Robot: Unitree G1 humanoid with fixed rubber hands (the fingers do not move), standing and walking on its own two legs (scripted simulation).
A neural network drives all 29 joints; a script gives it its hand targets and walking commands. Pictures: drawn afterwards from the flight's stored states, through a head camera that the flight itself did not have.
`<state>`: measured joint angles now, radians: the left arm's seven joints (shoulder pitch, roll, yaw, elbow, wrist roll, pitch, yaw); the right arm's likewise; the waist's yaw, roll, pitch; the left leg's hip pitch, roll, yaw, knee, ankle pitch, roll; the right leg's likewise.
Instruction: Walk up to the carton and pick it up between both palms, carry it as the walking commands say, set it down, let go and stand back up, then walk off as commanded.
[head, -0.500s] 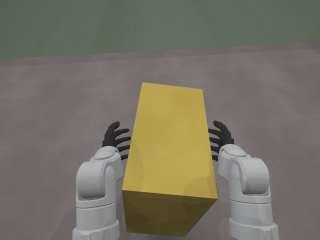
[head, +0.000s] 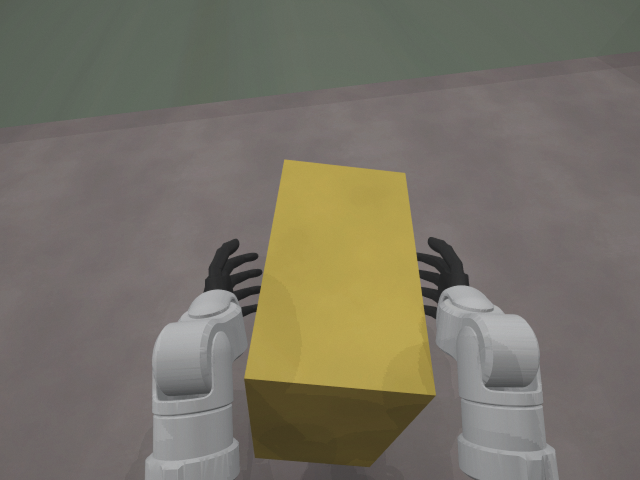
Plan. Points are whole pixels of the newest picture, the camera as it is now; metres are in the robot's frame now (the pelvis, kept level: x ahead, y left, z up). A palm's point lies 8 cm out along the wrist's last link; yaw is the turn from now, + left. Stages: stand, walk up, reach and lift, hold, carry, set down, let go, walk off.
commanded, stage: carry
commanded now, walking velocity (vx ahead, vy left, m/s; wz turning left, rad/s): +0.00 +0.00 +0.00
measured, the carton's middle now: (328, 318) +0.34 +0.01 +0.00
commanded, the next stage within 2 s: none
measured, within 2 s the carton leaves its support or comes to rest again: neither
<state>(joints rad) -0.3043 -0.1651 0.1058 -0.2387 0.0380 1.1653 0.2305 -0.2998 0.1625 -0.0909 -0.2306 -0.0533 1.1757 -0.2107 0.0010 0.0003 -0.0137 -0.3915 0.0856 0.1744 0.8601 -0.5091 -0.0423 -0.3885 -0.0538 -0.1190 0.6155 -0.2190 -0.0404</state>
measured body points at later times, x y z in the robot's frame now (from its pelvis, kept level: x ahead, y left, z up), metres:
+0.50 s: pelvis -0.03 +0.02 +0.00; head -0.05 +0.02 +0.45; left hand +0.27 +0.15 +0.10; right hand +0.27 -0.11 +0.10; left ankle +0.00 +0.12 -0.73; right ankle +0.06 -0.10 -0.73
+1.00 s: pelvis -0.02 +0.00 +0.00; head -0.04 -0.01 +0.45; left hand +0.28 +0.13 +0.10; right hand +0.28 -0.13 +0.09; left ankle +0.00 +0.12 -0.73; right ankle +0.06 -0.10 -0.73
